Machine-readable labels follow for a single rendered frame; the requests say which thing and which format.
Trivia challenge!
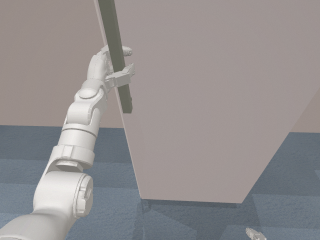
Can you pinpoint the left robot forearm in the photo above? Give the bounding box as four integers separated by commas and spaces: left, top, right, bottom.
33, 79, 108, 210

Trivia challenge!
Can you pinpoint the left robot upper arm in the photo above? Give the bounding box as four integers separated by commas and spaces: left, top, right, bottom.
0, 170, 93, 240

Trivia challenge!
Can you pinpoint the right robot hand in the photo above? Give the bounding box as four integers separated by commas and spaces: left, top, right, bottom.
245, 227, 267, 240

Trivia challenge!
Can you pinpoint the left robot hand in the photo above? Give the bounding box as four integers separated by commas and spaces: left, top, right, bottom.
87, 44, 136, 93

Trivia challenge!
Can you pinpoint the fridge door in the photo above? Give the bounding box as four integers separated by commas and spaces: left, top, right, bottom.
96, 0, 320, 204

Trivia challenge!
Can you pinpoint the handle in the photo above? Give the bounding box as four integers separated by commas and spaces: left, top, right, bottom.
98, 0, 133, 114

